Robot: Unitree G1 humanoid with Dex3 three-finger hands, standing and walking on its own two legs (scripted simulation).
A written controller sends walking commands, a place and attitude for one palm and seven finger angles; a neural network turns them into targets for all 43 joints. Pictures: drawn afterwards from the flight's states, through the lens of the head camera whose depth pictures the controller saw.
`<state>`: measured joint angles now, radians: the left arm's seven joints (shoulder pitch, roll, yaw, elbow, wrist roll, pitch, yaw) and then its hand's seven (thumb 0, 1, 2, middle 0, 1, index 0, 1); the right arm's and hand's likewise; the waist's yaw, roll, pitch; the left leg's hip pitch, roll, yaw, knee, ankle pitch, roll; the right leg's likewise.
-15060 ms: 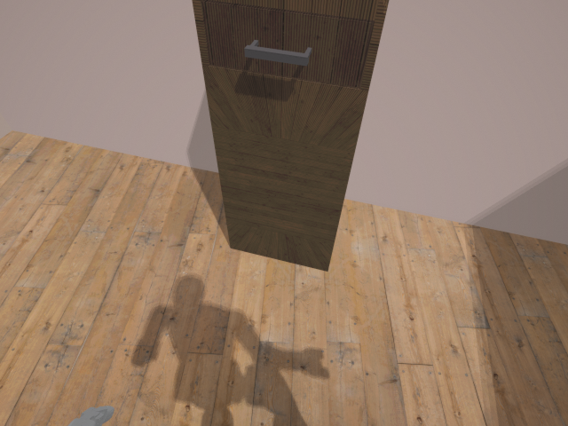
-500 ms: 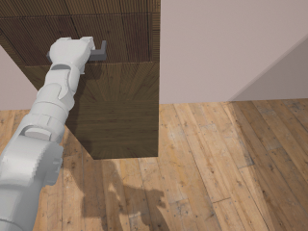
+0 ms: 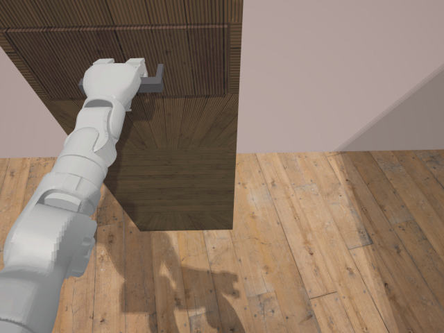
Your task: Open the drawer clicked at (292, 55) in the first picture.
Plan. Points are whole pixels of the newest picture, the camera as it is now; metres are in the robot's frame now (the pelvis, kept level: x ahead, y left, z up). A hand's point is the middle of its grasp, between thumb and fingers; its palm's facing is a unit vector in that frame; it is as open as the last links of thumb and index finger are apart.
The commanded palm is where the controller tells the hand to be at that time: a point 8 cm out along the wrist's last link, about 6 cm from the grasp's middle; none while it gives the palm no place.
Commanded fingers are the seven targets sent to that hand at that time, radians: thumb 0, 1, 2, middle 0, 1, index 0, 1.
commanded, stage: pull the drawer open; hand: left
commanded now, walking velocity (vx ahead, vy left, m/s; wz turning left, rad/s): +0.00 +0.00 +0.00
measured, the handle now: (124, 77) +0.55 +0.18 +0.14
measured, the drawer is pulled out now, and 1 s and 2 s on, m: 0.01 0.03 0.16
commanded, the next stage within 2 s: none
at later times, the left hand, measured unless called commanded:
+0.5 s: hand (123, 106) +0.50 +0.18 +0.11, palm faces +0.01 -0.01 -1.00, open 5.2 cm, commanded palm +0.46 +0.18 +0.16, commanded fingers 0.00 0.90 0.90 -0.40 -1.35 -0.40 -1.35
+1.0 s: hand (121, 112) +0.48 +0.18 +0.12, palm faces -0.02 +0.00 -1.00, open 5.2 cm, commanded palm +0.46 +0.18 +0.16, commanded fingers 0.00 0.90 0.90 -0.40 -1.35 -0.40 -1.35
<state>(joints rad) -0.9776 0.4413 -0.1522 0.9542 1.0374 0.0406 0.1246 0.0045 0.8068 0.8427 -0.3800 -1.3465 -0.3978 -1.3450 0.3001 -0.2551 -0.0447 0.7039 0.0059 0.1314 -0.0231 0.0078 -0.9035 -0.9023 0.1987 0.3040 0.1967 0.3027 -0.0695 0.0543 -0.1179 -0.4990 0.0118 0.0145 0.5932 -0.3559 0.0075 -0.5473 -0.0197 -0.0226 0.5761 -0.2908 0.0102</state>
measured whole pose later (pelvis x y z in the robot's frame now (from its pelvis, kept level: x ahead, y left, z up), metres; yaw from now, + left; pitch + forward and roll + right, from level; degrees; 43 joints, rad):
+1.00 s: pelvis +0.00 +0.00 +0.00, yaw +0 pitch +13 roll +0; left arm -0.93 0.42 -0.17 0.91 1.03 0.05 0.09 0.00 0.80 0.85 -0.39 -1.35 -0.41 -1.34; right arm 0.22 -0.25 -0.03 0.66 0.01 0.13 -0.04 0.01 -0.90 -0.90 0.20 0.30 0.20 0.30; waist -0.04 0.06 -0.12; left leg -0.46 0.01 0.01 0.58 -0.35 0.01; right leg -0.51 -0.02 -0.03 0.58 -0.29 0.01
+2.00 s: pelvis +0.01 -0.01 +0.01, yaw +1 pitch +6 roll +0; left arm -0.26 0.40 -0.26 0.02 0.99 0.19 0.03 0.02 0.79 0.84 -0.31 -1.35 -0.42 -1.35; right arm 0.02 -0.23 0.04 0.61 0.02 0.15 -0.01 0.01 -0.90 -0.90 0.20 0.30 0.20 0.30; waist 0.10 0.08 -0.07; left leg -0.24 0.01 -0.01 0.51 -0.36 -0.01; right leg -0.30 -0.02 -0.05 0.53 -0.32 0.00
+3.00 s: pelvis +0.00 -0.01 +0.01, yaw -1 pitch +2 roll +0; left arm 0.32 0.42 -0.14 -0.43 0.94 0.13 0.09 0.02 0.75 0.80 -0.29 -1.35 -0.41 -1.34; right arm 0.02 -0.22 0.06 0.57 0.01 0.12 0.04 0.01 -0.90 -0.90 0.20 0.30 0.19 0.30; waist 0.10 0.10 -0.05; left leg -0.17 0.02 0.03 0.48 -0.33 0.00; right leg -0.25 -0.01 0.00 0.51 -0.29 0.00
